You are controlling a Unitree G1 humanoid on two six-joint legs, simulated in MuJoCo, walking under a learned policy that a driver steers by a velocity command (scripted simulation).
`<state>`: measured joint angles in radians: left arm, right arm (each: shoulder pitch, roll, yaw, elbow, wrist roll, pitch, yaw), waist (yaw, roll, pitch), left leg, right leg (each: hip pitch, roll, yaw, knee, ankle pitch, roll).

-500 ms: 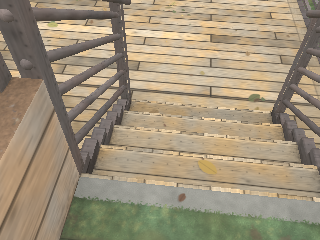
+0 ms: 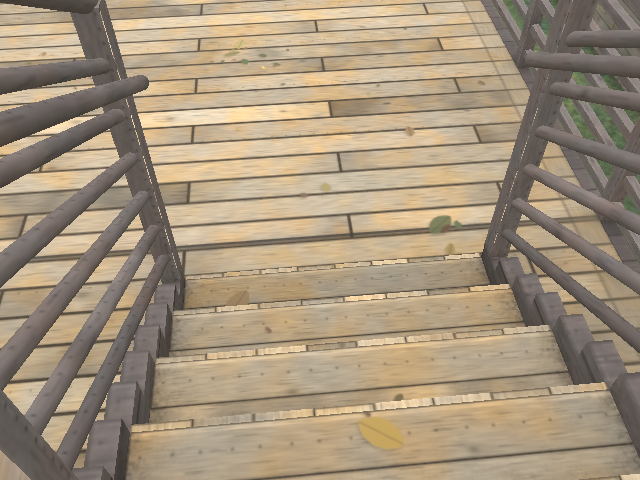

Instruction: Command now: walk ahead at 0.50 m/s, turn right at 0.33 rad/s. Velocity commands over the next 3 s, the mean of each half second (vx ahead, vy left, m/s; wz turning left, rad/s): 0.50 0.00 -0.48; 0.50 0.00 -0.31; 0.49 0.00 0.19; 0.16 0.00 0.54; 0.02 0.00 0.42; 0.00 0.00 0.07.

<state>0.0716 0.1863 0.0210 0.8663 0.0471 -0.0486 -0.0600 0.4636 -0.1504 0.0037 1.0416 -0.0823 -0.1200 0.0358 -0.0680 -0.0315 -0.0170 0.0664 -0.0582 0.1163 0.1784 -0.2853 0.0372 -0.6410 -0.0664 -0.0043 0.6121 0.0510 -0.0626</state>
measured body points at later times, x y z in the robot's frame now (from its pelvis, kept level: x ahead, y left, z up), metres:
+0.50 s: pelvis +0.28 -0.04 -0.01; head +0.28 -0.04 +0.44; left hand +0.30 +0.21 -0.15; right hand +0.40 -0.30 -0.10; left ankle +0.37 +0.07 -0.69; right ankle +0.20 -0.12 -0.74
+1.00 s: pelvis +0.49 -0.14 -0.09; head +0.52 -0.15 +0.35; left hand +0.80 -0.05 -0.18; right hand +0.26 -0.29 -0.21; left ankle +0.34 +0.07 -0.74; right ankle +0.60 -0.29 -0.81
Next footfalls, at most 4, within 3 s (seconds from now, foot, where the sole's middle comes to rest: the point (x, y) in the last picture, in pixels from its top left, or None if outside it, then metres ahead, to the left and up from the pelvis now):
0.10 right None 0.24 -0.13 -0.77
0.54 left None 0.38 0.06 -0.77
1.04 right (445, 453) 0.61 -0.30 -0.94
1.62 left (376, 375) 0.91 -0.19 -1.11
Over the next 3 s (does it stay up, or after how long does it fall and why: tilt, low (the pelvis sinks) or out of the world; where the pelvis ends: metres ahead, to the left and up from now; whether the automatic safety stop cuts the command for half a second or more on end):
stays up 0.89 -0.27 -0.34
